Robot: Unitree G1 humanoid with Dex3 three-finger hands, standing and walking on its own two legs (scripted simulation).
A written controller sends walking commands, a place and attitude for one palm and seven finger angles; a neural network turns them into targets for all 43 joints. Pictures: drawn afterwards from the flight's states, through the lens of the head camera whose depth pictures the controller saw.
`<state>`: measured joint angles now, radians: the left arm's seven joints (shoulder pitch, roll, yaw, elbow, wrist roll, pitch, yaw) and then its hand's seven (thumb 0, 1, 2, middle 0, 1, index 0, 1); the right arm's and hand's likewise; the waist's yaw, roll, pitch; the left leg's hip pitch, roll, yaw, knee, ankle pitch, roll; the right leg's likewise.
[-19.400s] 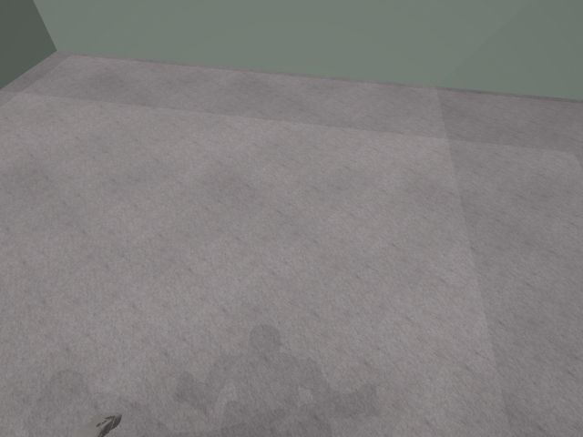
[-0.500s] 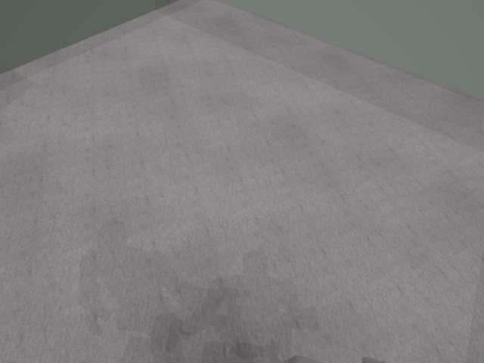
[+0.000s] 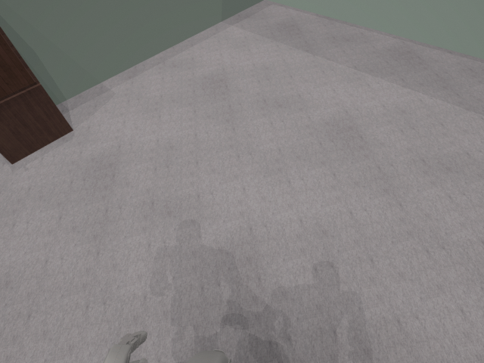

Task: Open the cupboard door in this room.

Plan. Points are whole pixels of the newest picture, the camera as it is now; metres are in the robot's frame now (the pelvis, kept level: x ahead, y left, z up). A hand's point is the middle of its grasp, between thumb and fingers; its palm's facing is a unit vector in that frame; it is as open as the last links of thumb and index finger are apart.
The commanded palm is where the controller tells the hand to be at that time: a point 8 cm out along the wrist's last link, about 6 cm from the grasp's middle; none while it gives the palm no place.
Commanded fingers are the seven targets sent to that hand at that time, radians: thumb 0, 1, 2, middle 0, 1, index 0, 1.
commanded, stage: turn or walk to find it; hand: left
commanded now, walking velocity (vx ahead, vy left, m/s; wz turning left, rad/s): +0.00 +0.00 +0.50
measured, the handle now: out of the picture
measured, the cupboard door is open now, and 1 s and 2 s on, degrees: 0 0 0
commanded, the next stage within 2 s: none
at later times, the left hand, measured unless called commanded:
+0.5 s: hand out of the picture -0.08 +0.25 -0.19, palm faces +0.32 -0.91 -0.27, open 7.4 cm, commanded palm none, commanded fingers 0.00 0.90 0.90 -0.20 -0.30 -0.20 -0.30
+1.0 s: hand out of the picture +0.03 +0.22 -0.13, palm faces +0.48 -0.83 -0.28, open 7.4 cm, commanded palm none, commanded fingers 0.00 0.90 0.90 -0.20 -0.30 -0.20 -0.30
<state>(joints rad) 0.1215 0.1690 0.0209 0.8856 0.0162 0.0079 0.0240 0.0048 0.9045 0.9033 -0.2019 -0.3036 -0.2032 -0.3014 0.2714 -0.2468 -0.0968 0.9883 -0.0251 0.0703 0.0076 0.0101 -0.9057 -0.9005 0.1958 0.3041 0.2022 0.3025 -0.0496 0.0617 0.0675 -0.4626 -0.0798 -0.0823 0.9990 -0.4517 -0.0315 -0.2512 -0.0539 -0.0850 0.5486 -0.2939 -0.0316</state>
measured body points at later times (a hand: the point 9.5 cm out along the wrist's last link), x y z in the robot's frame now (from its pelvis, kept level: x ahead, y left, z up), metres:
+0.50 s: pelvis -0.03 +0.04 -0.01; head +0.00 +0.07 +0.44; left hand -0.09 +0.30 -0.17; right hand +0.16 -0.18 -0.13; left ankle -0.06 +0.14 -0.74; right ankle -0.01 -0.10 -0.69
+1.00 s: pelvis +0.04 +0.00 +0.00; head +0.06 -0.04 +0.45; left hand +0.01 +0.26 -0.11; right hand +0.14 -0.23 -0.17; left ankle -0.05 +0.12 -0.66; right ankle +0.08 -0.08 -0.74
